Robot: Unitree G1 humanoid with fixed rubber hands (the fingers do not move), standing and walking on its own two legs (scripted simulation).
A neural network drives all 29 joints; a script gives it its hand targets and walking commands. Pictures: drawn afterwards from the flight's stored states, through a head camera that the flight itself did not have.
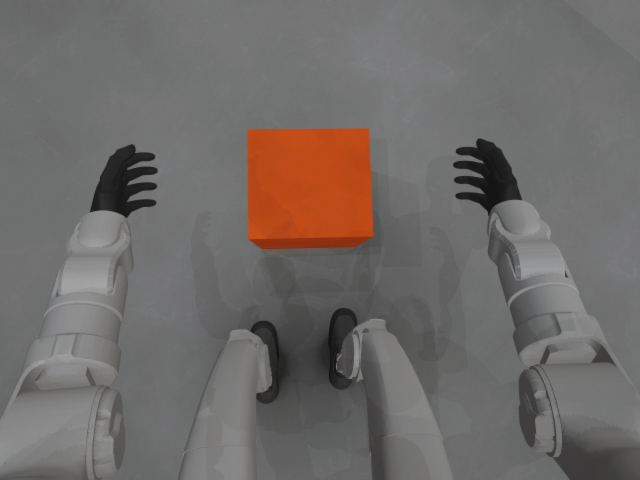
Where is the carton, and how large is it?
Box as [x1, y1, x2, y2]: [247, 128, 372, 248]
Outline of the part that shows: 368,128 247,129 248,238 261,248 355,246 371,237 372,216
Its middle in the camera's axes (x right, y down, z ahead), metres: -0.03 -0.11 +0.93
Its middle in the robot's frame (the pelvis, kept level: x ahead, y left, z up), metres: +0.51 -0.02 -0.56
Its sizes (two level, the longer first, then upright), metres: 0.252 0.227 0.268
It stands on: the floor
